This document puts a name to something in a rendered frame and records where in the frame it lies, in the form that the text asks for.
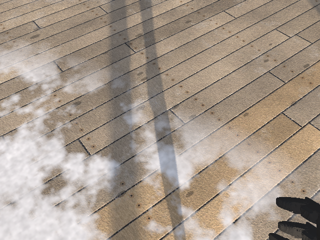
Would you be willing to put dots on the right robot hand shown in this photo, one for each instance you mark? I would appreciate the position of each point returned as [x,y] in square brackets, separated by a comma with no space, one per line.
[309,209]

